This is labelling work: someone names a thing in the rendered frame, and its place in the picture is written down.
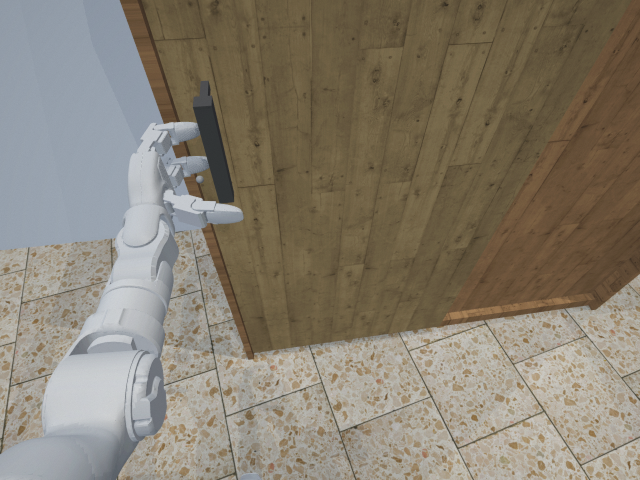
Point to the robot left upper arm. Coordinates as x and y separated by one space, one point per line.
99 406

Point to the wardrobe door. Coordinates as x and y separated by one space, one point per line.
576 218
374 146

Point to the robot left forearm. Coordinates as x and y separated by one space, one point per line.
135 300

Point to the handle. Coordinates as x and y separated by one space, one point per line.
205 114

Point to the left robot hand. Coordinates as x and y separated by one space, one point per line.
149 177

